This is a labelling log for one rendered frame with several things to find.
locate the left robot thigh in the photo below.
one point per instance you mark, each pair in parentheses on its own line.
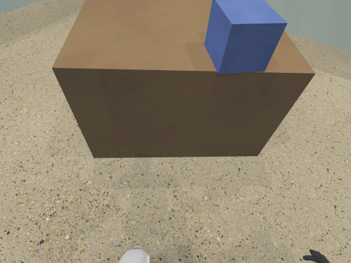
(135,256)

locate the carton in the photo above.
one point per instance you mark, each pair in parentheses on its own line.
(242,35)

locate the robot right hand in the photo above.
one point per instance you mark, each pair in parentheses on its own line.
(316,257)

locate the pedestal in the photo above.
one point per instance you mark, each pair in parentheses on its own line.
(141,83)

